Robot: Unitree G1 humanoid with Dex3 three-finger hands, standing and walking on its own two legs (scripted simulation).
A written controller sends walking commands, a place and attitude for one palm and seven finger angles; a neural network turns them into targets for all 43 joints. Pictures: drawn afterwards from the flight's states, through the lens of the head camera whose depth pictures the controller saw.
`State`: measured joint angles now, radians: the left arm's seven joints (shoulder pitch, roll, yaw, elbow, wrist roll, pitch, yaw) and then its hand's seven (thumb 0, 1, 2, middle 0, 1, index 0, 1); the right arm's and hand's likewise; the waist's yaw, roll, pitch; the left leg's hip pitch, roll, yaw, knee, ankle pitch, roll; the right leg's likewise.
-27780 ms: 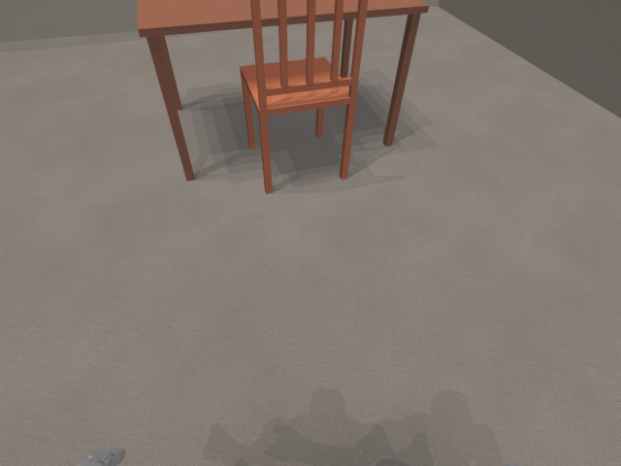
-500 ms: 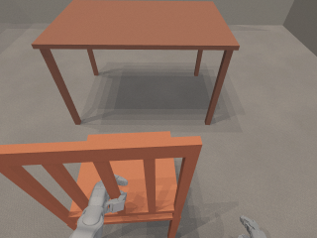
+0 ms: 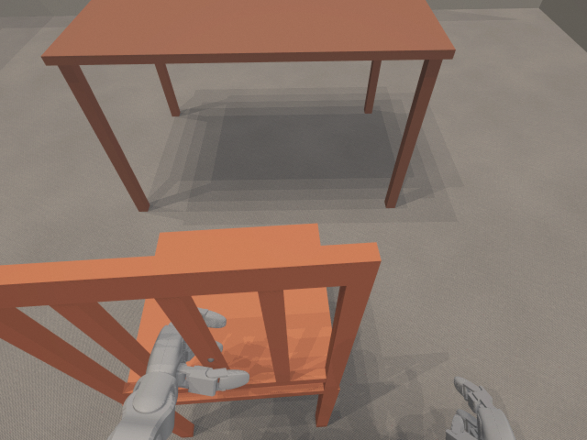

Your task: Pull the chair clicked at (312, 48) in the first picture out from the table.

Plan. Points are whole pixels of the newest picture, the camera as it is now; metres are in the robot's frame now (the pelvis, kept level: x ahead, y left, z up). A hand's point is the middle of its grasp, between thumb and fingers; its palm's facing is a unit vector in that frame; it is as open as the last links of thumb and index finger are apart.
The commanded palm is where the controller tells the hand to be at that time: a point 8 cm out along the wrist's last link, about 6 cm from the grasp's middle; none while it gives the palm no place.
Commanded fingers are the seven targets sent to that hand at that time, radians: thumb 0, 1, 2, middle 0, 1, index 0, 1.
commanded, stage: open the thumb and straighten the fingers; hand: left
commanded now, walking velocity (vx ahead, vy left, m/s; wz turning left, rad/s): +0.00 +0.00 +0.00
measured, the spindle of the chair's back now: (204, 347) +0.26 +0.14 -0.04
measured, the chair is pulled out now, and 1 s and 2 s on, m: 0.66 0.66 0.66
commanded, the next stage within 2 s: draw the fingers out of the gap in 0.40 s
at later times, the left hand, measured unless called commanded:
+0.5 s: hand (211, 361) +0.24 +0.13 -0.06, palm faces -0.02 -0.99 -0.15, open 17.3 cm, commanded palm +0.23 +0.19 -0.04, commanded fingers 0.00 -0.55 0.20 0.00 0.00 0.00 0.00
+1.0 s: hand (198, 419) +0.17 +0.14 -0.06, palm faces -0.01 -0.99 -0.14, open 17.4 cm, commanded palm +0.15 +0.19 -0.04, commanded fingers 0.00 -0.55 0.20 0.00 0.00 0.00 0.00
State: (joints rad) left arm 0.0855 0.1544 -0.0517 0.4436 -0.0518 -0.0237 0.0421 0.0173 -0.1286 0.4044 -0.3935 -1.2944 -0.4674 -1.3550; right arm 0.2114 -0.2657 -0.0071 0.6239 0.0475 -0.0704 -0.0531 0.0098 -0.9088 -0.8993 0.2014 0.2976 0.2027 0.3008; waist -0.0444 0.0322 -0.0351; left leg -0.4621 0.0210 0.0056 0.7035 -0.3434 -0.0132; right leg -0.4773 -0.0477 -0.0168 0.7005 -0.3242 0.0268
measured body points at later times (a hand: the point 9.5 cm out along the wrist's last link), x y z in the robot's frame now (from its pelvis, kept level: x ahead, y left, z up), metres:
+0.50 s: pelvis +0.02 -0.01 -0.02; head +0.07 -0.02 +0.43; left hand +0.24 +0.18 -0.05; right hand +0.20 -0.25 -0.11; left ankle +0.01 +0.13 -0.72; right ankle +0.02 -0.14 -0.72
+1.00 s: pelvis +0.01 +0.00 -0.03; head +0.05 +0.00 +0.41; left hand +0.17 +0.19 -0.05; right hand +0.20 -0.23 -0.10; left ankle +0.01 +0.13 -0.72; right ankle +0.02 -0.14 -0.72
